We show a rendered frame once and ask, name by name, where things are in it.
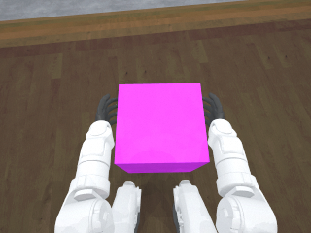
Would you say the robot left upper arm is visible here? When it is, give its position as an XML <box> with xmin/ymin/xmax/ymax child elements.
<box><xmin>55</xmin><ymin>198</ymin><xmax>115</xmax><ymax>233</ymax></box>

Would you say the robot right thigh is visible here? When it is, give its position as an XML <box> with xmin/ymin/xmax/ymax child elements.
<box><xmin>173</xmin><ymin>183</ymin><xmax>218</xmax><ymax>233</ymax></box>

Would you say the right robot hand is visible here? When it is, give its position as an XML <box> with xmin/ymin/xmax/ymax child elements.
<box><xmin>202</xmin><ymin>92</ymin><xmax>225</xmax><ymax>127</ymax></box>

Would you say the right robot forearm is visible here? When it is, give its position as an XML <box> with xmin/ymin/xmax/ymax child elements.
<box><xmin>207</xmin><ymin>119</ymin><xmax>278</xmax><ymax>232</ymax></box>

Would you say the robot left thigh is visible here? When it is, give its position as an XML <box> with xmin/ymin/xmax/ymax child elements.
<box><xmin>111</xmin><ymin>184</ymin><xmax>142</xmax><ymax>233</ymax></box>

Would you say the left robot forearm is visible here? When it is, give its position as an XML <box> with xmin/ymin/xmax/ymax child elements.
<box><xmin>54</xmin><ymin>120</ymin><xmax>115</xmax><ymax>233</ymax></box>

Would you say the left robot hand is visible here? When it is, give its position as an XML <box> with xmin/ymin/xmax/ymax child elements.
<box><xmin>95</xmin><ymin>93</ymin><xmax>119</xmax><ymax>126</ymax></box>

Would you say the robot thigh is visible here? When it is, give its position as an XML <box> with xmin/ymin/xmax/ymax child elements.
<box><xmin>173</xmin><ymin>183</ymin><xmax>218</xmax><ymax>233</ymax></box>
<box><xmin>111</xmin><ymin>184</ymin><xmax>142</xmax><ymax>233</ymax></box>

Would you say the robot right upper arm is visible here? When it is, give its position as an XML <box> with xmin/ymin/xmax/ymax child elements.
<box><xmin>216</xmin><ymin>195</ymin><xmax>277</xmax><ymax>233</ymax></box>

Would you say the carton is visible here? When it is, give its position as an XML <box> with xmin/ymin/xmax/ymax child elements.
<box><xmin>114</xmin><ymin>83</ymin><xmax>210</xmax><ymax>173</ymax></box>

